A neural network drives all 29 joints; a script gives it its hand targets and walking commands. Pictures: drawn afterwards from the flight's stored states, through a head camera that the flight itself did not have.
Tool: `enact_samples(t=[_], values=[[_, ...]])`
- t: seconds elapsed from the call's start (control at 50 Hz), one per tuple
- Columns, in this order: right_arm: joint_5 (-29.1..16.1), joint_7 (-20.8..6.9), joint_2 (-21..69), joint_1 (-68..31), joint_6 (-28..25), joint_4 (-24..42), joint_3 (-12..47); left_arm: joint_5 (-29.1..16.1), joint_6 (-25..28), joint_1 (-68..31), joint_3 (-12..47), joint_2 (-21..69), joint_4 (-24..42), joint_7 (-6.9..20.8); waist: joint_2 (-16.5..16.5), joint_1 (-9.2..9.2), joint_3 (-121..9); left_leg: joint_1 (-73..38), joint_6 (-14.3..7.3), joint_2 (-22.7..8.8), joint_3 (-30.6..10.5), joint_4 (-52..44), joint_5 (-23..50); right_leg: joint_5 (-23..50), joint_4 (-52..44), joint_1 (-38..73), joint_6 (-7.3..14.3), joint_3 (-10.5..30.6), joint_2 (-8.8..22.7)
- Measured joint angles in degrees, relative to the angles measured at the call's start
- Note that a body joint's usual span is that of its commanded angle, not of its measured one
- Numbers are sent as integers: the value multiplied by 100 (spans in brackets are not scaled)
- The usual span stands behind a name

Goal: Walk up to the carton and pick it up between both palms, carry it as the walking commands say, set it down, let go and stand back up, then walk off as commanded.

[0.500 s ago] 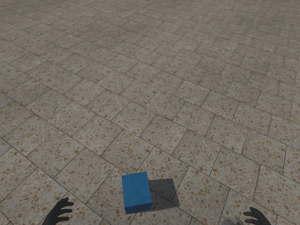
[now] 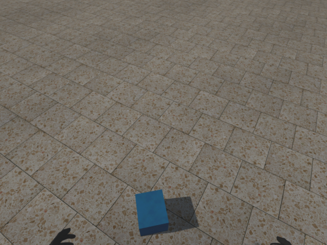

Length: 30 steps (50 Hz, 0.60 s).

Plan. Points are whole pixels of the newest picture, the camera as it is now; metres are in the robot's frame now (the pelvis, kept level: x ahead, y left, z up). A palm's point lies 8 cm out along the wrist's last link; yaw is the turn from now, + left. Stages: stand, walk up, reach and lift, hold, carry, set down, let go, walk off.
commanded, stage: stand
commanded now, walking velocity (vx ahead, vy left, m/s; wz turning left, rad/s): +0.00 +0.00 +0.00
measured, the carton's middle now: (151, 212) +0.42 +0.08 -0.70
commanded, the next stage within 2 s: walk off in 0.96 s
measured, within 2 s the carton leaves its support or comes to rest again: neither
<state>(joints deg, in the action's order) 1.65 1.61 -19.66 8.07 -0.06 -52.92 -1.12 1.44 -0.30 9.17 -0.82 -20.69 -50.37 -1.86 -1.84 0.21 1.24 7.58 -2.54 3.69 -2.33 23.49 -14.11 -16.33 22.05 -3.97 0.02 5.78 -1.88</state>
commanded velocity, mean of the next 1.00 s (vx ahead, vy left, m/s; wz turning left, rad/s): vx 0.00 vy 0.00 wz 0.00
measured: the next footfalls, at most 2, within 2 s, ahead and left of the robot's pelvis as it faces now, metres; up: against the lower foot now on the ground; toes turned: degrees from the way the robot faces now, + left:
left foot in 1.82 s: -0.18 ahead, -0.02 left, +0.00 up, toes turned +24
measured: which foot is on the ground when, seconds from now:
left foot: down 0.00-1.00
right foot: down 0.00-1.00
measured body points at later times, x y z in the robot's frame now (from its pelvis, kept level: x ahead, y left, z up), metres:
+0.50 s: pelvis -0.01 +0.00 +0.00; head -0.02 +0.01 +0.45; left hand +0.09 +0.30 -0.12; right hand +0.09 -0.31 -0.11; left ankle -0.02 +0.09 -0.74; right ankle -0.05 -0.13 -0.74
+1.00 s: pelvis -0.02 -0.01 +0.01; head -0.02 +0.00 +0.45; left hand +0.08 +0.31 -0.12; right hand +0.09 -0.32 -0.11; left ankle -0.02 +0.09 -0.74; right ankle -0.05 -0.13 -0.74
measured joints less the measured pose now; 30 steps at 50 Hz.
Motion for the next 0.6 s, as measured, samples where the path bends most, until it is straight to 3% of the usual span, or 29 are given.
enact_samples(t=[0.6], values=[[-63,-57,-124,-153,-48,-616,54,-32,82,-74,73,-93,-596,43,52,9,38,-88,40,-40,-48,-370,337,327,-360,89,22,-37,-14]])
